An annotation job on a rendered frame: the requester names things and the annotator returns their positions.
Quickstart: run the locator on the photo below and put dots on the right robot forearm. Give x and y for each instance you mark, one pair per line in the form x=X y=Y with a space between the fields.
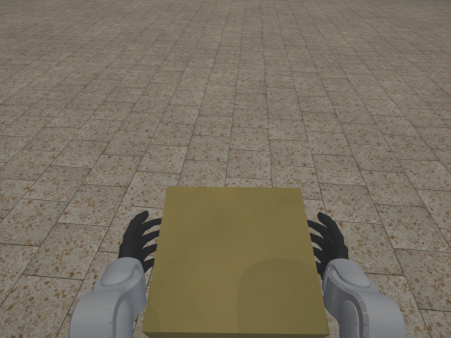
x=356 y=303

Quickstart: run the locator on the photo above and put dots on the robot left hand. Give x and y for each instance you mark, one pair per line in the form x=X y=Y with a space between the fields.
x=133 y=241

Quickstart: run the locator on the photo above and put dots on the left robot forearm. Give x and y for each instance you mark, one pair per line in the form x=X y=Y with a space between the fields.
x=116 y=299

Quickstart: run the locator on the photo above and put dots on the carton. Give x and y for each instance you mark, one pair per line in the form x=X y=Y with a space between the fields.
x=234 y=262

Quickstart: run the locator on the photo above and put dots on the robot right hand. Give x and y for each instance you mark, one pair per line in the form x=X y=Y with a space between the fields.
x=332 y=245

